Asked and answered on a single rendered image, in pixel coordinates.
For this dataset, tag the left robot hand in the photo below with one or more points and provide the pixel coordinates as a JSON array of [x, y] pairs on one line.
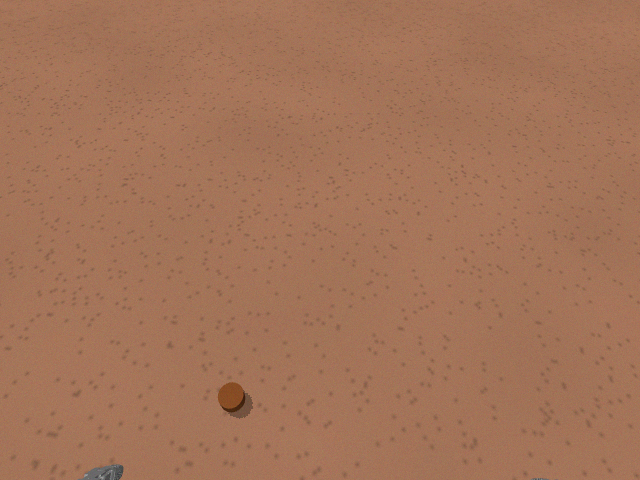
[[111, 472]]

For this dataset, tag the tin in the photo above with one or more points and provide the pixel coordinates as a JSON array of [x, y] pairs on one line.
[[231, 397]]

